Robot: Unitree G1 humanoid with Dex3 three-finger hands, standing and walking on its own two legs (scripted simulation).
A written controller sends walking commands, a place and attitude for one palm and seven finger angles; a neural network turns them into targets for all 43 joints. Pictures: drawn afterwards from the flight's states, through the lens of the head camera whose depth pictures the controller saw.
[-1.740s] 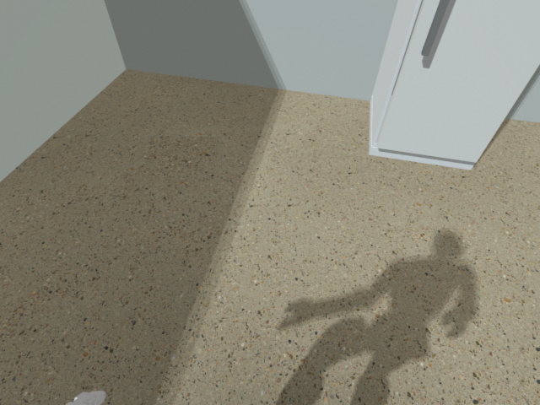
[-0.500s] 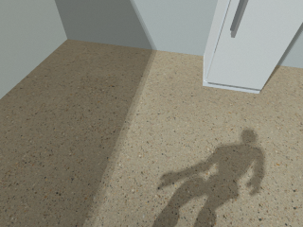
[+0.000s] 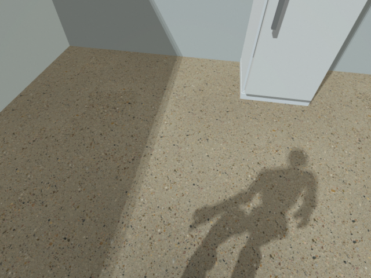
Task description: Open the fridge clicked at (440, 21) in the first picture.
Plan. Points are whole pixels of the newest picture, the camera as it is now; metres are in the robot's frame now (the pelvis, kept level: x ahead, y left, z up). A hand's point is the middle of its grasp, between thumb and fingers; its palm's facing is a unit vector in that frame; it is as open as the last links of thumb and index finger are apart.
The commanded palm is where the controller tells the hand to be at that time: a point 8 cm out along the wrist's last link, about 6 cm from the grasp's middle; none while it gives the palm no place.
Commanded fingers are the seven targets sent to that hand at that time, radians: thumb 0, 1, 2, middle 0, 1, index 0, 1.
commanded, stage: walk to a spot facing it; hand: left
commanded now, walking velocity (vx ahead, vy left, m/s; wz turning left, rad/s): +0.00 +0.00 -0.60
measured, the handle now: out of the picture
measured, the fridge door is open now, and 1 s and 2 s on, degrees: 0 0 0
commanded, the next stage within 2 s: none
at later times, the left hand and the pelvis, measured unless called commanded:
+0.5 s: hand out of the picture +0.05 +0.18 -0.16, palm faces -0.15 -0.97 -0.21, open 7.4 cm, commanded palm none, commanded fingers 0.00 0.90 0.90 -0.20 -0.30 -0.20 -0.30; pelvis +0.02 -0.01 +0.01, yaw -14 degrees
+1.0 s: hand (171, 191) +0.39 +0.08 -0.17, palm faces -0.57 -0.81 -0.15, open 7.4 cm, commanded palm none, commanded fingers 0.00 0.90 0.90 -0.20 -0.30 -0.20 -0.30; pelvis +0.18 -0.01 -0.01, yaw -33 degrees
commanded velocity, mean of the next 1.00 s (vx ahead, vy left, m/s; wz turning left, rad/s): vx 0.28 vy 0.00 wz -0.56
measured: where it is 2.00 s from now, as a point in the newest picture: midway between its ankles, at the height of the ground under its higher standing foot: (242, 223)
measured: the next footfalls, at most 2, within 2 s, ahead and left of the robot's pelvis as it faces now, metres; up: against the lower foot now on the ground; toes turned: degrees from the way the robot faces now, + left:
left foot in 0.60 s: +0.13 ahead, +0.11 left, +0.00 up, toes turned -16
right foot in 1.10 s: +0.29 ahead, -0.18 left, +0.00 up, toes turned -43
